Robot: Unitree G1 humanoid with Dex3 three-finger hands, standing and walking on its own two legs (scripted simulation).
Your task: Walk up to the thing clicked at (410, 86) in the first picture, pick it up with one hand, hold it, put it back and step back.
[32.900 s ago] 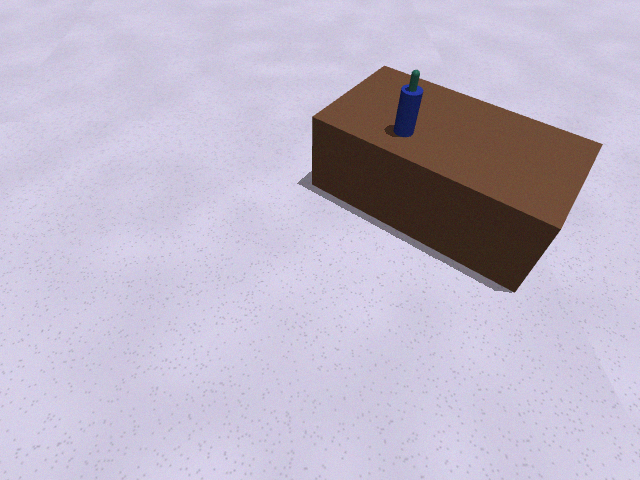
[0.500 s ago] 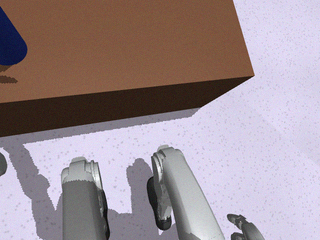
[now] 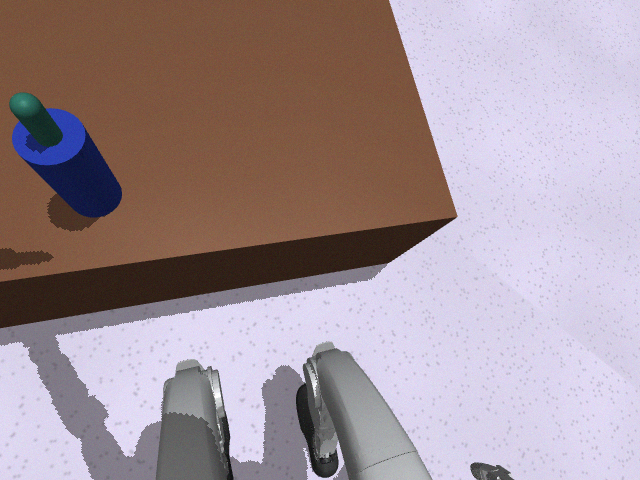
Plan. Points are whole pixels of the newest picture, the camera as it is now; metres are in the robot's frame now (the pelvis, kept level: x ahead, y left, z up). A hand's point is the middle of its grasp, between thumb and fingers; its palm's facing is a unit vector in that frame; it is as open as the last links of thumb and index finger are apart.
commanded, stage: home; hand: left
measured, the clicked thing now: (66, 157) +0.55 +0.25 -0.12
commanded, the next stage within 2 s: none
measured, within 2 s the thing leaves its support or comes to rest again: neither
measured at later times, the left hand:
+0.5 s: hand out of the picture +0.37 +0.30 +0.04, palm faces +0.26 -0.90 -0.35, open 17.3 cm
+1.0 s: hand out of the picture +0.20 +0.18 +0.06, palm faces +0.22 -0.94 -0.24, open 17.2 cm
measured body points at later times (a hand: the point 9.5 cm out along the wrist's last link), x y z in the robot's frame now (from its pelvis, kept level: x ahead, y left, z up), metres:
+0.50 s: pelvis +0.05 +0.02 +0.12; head +0.12 +0.06 +0.56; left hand +0.36 +0.35 +0.06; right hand +0.12 -0.24 +0.02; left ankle +0.06 +0.11 -0.57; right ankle +0.05 -0.12 -0.57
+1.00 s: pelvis +0.05 -0.01 +0.14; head +0.08 +0.00 +0.59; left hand +0.18 +0.23 +0.08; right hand +0.26 -0.22 +0.06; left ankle +0.06 +0.11 -0.57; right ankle +0.05 -0.12 -0.57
